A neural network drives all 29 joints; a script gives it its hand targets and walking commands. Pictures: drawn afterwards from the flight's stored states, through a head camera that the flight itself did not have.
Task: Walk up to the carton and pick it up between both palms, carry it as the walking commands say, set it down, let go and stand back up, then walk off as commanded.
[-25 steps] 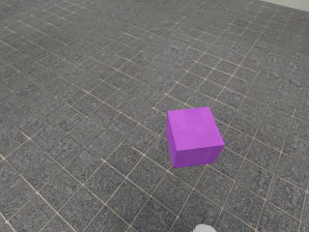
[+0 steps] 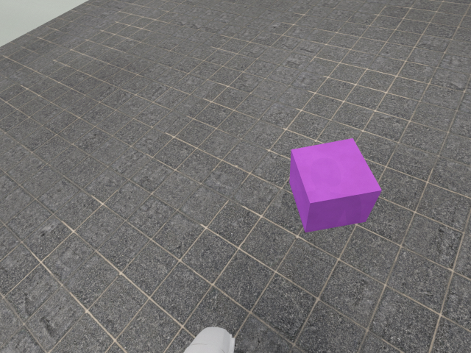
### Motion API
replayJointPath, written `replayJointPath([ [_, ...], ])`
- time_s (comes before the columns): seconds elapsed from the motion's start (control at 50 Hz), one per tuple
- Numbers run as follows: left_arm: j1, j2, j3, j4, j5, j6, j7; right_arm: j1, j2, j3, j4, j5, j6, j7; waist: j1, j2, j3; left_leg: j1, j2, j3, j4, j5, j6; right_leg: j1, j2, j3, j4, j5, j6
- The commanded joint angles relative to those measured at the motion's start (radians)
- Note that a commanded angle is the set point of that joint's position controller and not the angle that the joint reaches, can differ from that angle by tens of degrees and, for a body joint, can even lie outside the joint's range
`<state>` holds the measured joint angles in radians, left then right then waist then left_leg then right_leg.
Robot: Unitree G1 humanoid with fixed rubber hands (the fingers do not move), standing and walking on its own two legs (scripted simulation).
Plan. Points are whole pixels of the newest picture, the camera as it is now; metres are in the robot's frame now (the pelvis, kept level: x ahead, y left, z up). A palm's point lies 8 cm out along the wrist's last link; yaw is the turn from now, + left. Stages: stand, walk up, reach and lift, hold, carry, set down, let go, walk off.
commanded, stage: walk off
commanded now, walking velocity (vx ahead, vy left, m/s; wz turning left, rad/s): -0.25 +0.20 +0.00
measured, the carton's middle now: (328, 186) +0.85 -0.31 -0.65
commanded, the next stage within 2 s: stand in 0.68 s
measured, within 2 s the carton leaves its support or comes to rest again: neither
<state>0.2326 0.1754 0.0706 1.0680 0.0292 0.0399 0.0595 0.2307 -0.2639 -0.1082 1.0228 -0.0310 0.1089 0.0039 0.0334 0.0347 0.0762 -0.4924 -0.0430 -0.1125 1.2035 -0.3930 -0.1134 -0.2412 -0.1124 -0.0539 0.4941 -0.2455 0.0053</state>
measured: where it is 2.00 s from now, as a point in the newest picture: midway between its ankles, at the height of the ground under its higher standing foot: outside the picture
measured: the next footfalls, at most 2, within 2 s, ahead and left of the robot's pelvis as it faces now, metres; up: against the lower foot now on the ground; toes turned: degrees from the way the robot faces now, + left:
left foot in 0.20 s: -0.01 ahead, +0.24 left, +0.00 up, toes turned +2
right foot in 0.52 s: -0.12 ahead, +0.07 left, +0.00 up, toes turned -5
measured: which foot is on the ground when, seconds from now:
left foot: up 0.00-0.18, down 0.20-0.52, up 0.54-0.88, down 0.90-1.00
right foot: down 0.00-0.20, up 0.22-0.50, down 0.52-0.92, up 0.94-1.00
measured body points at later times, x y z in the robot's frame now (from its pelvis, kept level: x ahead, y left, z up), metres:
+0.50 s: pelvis -0.11 +0.15 -0.01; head -0.08 +0.13 +0.44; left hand -0.09 +0.41 -0.15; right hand -0.03 -0.09 -0.16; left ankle -0.05 +0.24 -0.74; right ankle -0.17 +0.07 -0.73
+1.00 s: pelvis -0.18 +0.27 -0.01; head -0.16 +0.29 +0.44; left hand -0.16 +0.53 -0.17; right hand -0.16 +0.01 -0.14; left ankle -0.20 +0.39 -0.74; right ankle -0.19 +0.10 -0.71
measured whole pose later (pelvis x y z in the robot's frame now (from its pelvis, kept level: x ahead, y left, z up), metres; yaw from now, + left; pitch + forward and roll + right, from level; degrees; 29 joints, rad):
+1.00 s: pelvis -0.18 +0.27 -0.01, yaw +0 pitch +0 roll +0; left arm 0.20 0.24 0.08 1.10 0.03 0.06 0.03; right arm 0.26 -0.18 -0.06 1.03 -0.03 0.04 -0.03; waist 0.03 -0.05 0.04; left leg -0.20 0.03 0.03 0.48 -0.28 -0.01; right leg -0.37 -0.07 0.03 0.82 -0.45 0.02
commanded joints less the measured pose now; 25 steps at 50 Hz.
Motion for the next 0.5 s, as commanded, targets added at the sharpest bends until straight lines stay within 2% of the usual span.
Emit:
replayJointPath([
  [0.0, 0.052, 0.246, 0.049, -0.027, 0.013, -0.015, 0.02, -0.079, -0.018, -0.008, -0.089, 0.007, -0.007, -0.002, 0.051, -0.22, -0.062, -0.067, 0.049, 0.018, -0.127, -0.017, -0.023, 0.16, -0.23, 0.176, -0.148, 0.322, -0.159],
  [0.02, 0.061, 0.272, 0.058, -0.021, 0.013, -0.015, 0.024, -0.068, -0.028, -0.01, -0.096, 0.014, -0.006, -0.004, 0.048, -0.257, -0.082, -0.026, 0.092, 0.009, -0.223, -0.013, -0.027, 0.159, -0.243, 0.192, -0.163, 0.263, -0.146],
  [0.04, 0.072, 0.284, 0.063, -0.017, 0.015, -0.014, 0.023, -0.034, -0.007, -0.004, -0.083, 0.022, -0.011, -0.006, 0.06, -0.226, -0.078, 0.026, 0.087, 0.071, -0.315, -0.037, -0.035, 0.117, -0.217, 0.164, -0.16, 0.202, -0.137],
  [0.06, 0.043, 0.274, 0.064, -0.007, 0.014, -0.011, 0.018, -0.038, 0.002, 0.001, -0.087, 0.021, -0.011, -0.004, 0.05, -0.253, -0.063, 0.048, 0.083, 0.092, -0.407, -0.065, -0.029, 0.116, -0.222, 0.198, -0.164, 0.171, -0.138],
  [0.08, 0.047, 0.285, 0.068, -0.009, 0.017, -0.005, 0.014, -0.008, -0.044, -0.012, -0.082, 0.016, -0.008, -0.004, 0.046, -0.267, -0.056, 0.087, 0.087, 0.118, -0.466, -0.053, -0.022, 0.095, -0.226, 0.193, -0.173, 0.182, -0.131],
  [0.1, -0.005, 0.297, 0.075, -0.016, 0.018, 0.001, 0.006, 0.018, -0.042, -0.004, -0.074, 0.018, -0.013, 0.003, 0.031, -0.288, -0.047, 0.148, 0.098, 0.123, -0.542, -0.032, -0.007, 0.042, -0.212, 0.17, -0.153, 0.181, -0.112],
  [0.12, -0.011, 0.284, 0.079, -0.018, 0.019, 0.013, 0.009, 0.05, -0.035, -0.008, -0.067, 0.018, -0.017, 0.004, 0.024, -0.287, -0.025, 0.201, 0.098, 0.149, -0.604, 0.016, 0.009, -0.028, -0.21, 0.181, -0.157, 0.155, -0.103],
  [0.14, -0.015, 0.3, 0.08, -0.012, 0.015, 0.018, 0.006, 0.135, -0.038, -0.006, -0.047, 0.009, -0.022, 0.007, -0.011, -0.249, -0.055, 0.274, 0.093, 0.183, -0.74, 0.098, 0.024, -0.043, -0.213, 0.167, -0.099, 0.162, -0.082],
  [0.16, -0.008, 0.277, 0.08, -0.015, 0.014, 0.014, 0.01, 0.236, -0.061, -0.016, -0.007, 0.003, -0.028, 0.002, -0.044, -0.151, -0.083, 0.421, 0.091, 0.167, -0.856, 0.13, 0.046, -0.122, -0.174, 0.142, 0.008, 0.13, -0.059],
  [0.18, 0.036, 0.211, 0.063, -0.007, 0.027, 0.017, 0.006, 0.219, -0.113, -0.018, -0.013, -0.01, -0.032, -0.002, -0.041, 0.11, -0.064, 0.448, 0.166, 0.082, -0.944, 0.151, 0.056, -0.231, -0.078, 0.034, 0.176, -0.039, -0.026],
  [0.2, -0.014, 0.11, 0.032, -0.053, 0.001, 0.028, 0.015, 0.082, -0.269, -0.03, -0.086, -0.005, -0.041, -0.001, -0.044, 0.478, -0.055, 0.218, 0.388, -0.147, -0.985, 0.298, 0.195, -0.309, 0.136, -0.023, 0.444, -0.437, 0.01],
  [0.22, -0.092, 0.099, 0.024, -0.073, -0.016, 0.046, 0.024, 0.025, -0.195, -0.006, -0.124, -0.021, -0.044, -0.003, -0.07, 0.356, -0.049, 0.057, 0.376, -0.145, -0.989, 0.304, 0.263, -0.23, 0.124, 0.124, 0.688, -0.482, -0.025],
  [0.24, -0.079, 0.124, 0.034, -0.064, -0.024, 0.05, 0.01, -0.011, -0.148, 0.013, -0.109, -0.012, -0.034, -0.011, -0.023, 0.266, -0.048, -0.005, 0.321, -0.018, -0.976, 0.281, 0.25, -0.179, 0.147, 0.145, 0.816, -0.394, -0.049],
  [0.26, -0.008, 0.131, 0.037, -0.033, -0.024, 0.046, 0.0, -0.081, -0.129, 0.021, -0.127, -0.018, -0.033, -0.026, 0.032, 0.114, -0.031, 0.054, 0.29, 0.007, -0.927, 0.366, 0.223, -0.221, 0.148, 0.13, 0.855, -0.33, -0.053],
  [0.28, 0.006, 0.179, 0.053, -0.019, -0.007, 0.04, -0.007, -0.093, -0.153, 0.017, -0.124, -0.01, -0.035, -0.032, 0.039, 0.141, -0.037, 0.108, 0.271, 0.006, -0.896, 0.409, 0.209, -0.227, 0.132, 0.106, 0.855, -0.274, -0.047],
  [0.3, 0.056, 0.176, 0.052, 0.0, -0.002, 0.029, -0.014, -0.13, -0.152, 0.018, -0.142, 0.002, -0.04, -0.037, 0.068, 0.097, -0.06, 0.14, 0.261, 0.062, -0.866, 0.498, 0.221, -0.208, 0.131, 0.076, 0.872, -0.254, -0.031],
  [0.32, 0.041, 0.157, 0.046, 0.0, 0.005, 0.024, -0.013, -0.146, -0.117, 0.027, -0.15, -0.001, -0.037, -0.034, 0.034, 0.112, -0.069, 0.156, 0.235, 0.045, -0.872, 0.43, 0.235, -0.191, 0.125, 0.023, 0.765, -0.244, -0.008],
  [0.34, 0.057, 0.152, 0.046, 0.005, 0.0, 0.018, -0.001, -0.136, -0.12, 0.03, -0.143, -0.008, -0.038, -0.042, 0.04, 0.143, -0.041, 0.192, 0.245, 0.015, -0.88, 0.398, 0.249, -0.196, 0.112, -0.009, 0.657, -0.239, -0.007],
  [0.36, 0.03, 0.163, 0.045, -0.001, -0.003, 0.017, 0.002, -0.077, -0.111, 0.032, -0.122, 0.0, -0.043, -0.041, -0.011, 0.137, -0.067, 0.259, 0.245, 0.002, -0.864, 0.392, 0.257, -0.185, 0.113, -0.03, 0.568, -0.246, 0.001],
  [0.38, 0.02, 0.134, 0.035, -0.005, -0.01, 0.022, 0.01, -0.037, -0.079, 0.039, -0.096, -0.006, -0.046, -0.04, -0.026, 0.171, -0.092, 0.346, 0.268, -0.053, -0.865, 0.45, 0.266, -0.179, 0.107, -0.026, 0.442, -0.303, -0.014],
  [0.4, 0.007, 0.114, 0.03, -0.02, -0.018, 0.023, 0.015, 0.024, -0.061, 0.043, -0.077, -0.002, -0.038, -0.043, -0.052, 0.191, -0.06, 0.316, 0.275, -0.09, -0.881, 0.472, 0.283, -0.142, 0.094, -0.005, 0.365, -0.297, -0.024],
  [0.42, 0.019, 0.111, 0.023, -0.027, -0.031, 0.021, 0.016, 0.032, -0.093, 0.035, -0.064, -0.004, -0.029, -0.05, -0.053, 0.216, -0.123, 0.418, 0.263, -0.11, -0.876, 0.462, 0.289, -0.129, 0.109, -0.009, 0.258, -0.302, -0.029],
  [0.44, 0.041, 0.113, 0.021, -0.018, -0.033, 0.018, 0.015, 0.062, -0.1, 0.032, -0.052, 0.004, -0.022, -0.052, -0.063, 0.159, -0.112, 0.437, 0.286, -0.147, -0.887, 0.491, 0.299, -0.109, 0.101, -0.02, 0.153, -0.286, -0.026],
  [0.46, 0.048, 0.095, 0.01, -0.014, -0.029, 0.013, 0.016, 0.033, -0.092, 0.031, -0.052, 0.002, -0.02, -0.053, -0.041, 0.139, -0.096, 0.405, 0.278, -0.129, -0.866, 0.537, 0.291, -0.044, 0.075, 0.005, 0.041, -0.175, -0.03],
  [0.48, 0.091, 0.1, 0.01, 0.007, -0.03, 0.006, 0.013, 0.069, -0.089, 0.033, -0.04, 0.011, -0.009, -0.052, -0.029, 0.017, -0.082, 0.364, 0.24, -0.098, -0.841, 0.482, 0.265, 0.03, 0.078, -0.027, -0.137, -0.066, -0.018],
])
